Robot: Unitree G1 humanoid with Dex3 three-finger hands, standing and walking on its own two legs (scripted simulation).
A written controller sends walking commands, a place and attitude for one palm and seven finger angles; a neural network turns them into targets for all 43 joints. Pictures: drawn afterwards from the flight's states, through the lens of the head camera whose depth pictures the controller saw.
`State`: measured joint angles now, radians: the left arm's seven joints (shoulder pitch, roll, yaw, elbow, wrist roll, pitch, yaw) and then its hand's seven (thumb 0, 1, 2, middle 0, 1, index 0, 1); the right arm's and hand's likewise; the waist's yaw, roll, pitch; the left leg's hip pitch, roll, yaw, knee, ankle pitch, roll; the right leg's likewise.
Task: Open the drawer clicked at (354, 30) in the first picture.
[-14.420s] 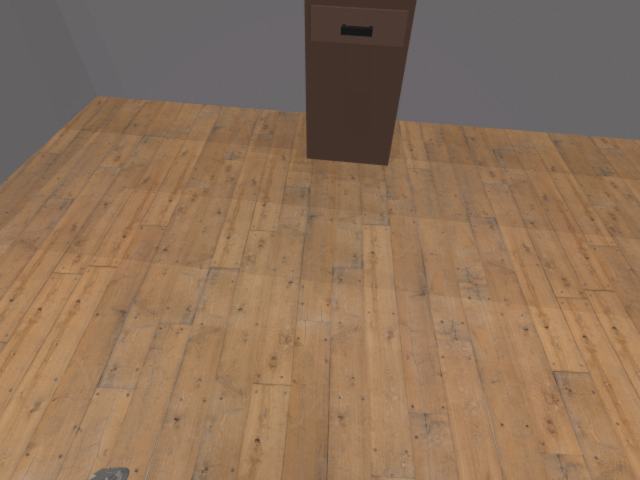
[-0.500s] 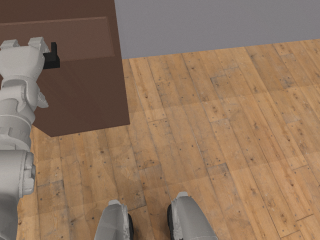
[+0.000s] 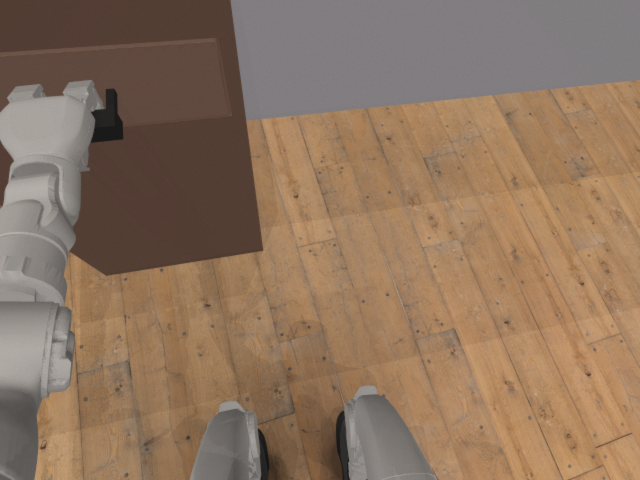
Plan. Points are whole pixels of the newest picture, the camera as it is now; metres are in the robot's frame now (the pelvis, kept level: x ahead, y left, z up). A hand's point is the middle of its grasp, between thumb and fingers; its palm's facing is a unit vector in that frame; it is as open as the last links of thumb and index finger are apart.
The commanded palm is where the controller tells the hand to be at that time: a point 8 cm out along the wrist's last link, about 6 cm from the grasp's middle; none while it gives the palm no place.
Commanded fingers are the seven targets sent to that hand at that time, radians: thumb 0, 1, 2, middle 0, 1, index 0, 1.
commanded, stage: close the thumb around the handle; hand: left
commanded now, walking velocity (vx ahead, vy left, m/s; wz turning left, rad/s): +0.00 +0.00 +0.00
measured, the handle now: (64, 115) +0.57 +0.27 +0.01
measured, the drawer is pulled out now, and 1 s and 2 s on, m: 0.00 0.10 0.20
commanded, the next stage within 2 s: pull the drawer open in 0.02 s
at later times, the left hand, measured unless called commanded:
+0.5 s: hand (74, 172) +0.50 +0.26 -0.01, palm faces -0.08 -0.03 -1.00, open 6.0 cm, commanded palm +0.47 +0.25 +0.04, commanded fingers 0.00 0.90 0.90 -0.40 -1.35 -0.40 -1.35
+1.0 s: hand (73, 229) +0.42 +0.26 -0.01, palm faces -0.04 -0.04 -1.00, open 6.0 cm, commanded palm +0.40 +0.24 +0.04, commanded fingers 0.00 0.90 0.90 -0.40 -1.35 -0.40 -1.35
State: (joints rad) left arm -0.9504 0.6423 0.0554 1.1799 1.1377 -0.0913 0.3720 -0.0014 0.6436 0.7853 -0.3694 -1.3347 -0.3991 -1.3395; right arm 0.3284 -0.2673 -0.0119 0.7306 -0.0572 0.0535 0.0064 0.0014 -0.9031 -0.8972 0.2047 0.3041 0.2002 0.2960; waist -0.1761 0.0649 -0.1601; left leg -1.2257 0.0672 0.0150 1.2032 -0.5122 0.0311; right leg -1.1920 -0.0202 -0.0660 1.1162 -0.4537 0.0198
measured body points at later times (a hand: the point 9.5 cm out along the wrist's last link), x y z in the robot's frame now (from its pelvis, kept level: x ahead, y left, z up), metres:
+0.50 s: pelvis +0.02 +0.00 +0.01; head +0.17 +0.01 +0.44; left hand +0.50 +0.26 +0.04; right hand +0.01 -0.27 -0.11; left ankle +0.01 +0.10 -0.63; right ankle +0.03 -0.14 -0.63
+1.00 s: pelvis +0.03 +0.00 +0.03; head +0.14 +0.00 +0.47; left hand +0.42 +0.25 +0.04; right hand +0.11 -0.27 -0.10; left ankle +0.01 +0.10 -0.63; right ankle +0.03 -0.14 -0.63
